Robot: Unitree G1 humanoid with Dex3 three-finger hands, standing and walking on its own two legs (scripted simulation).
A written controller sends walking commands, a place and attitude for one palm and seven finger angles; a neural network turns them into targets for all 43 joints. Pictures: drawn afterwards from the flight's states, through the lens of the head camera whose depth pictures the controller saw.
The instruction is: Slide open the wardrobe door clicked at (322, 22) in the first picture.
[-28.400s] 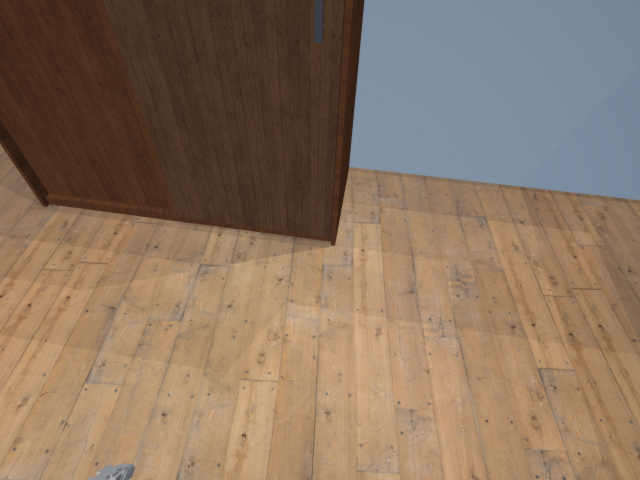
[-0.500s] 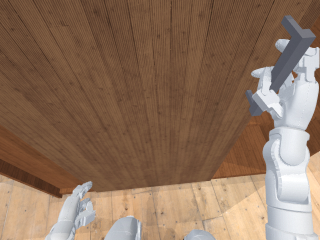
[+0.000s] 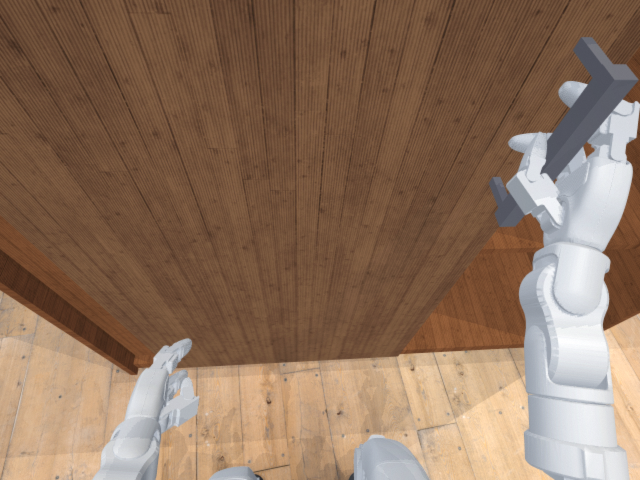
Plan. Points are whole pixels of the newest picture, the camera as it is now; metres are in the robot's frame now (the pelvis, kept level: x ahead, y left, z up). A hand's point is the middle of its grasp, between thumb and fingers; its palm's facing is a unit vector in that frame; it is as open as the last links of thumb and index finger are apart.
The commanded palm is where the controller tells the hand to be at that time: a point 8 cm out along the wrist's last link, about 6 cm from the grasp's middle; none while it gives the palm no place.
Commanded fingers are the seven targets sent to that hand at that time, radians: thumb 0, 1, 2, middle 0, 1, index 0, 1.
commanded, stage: step sideways, sliding the door along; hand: right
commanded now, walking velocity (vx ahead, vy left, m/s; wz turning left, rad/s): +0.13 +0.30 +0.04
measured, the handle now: (541, 146) +0.41 -0.22 +0.19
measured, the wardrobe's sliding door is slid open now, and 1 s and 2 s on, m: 0.54 0.58 0.58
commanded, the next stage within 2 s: stop walking and hold the door there in 0.72 s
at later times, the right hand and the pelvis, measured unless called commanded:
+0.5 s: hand (482, 172) +0.37 -0.14 +0.20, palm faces +0.37 +0.93 +0.02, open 6.8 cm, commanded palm +0.33 -0.11 +0.17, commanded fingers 0.00 -0.90 -0.90 0.45 1.40 0.45 1.40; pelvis -0.01 +0.10 +0.01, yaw +1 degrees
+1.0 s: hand (490, 175) +0.37 -0.15 +0.19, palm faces +0.44 +0.88 -0.17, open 7.0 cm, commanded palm +0.33 -0.17 +0.16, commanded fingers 0.00 -0.90 -0.90 0.45 1.40 0.45 1.40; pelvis +0.02 +0.14 +0.02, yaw +4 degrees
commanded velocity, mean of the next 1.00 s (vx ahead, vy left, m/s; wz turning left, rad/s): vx -0.01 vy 0.23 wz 0.04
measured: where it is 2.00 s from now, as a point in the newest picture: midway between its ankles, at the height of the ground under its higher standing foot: outside the picture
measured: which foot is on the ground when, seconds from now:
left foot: down 0.00-0.06, up 0.08-0.52, down 0.54-0.70, up 0.72-1.00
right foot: up 0.00-0.04, down 0.06-0.54, up 0.56-0.70, down 0.72-1.00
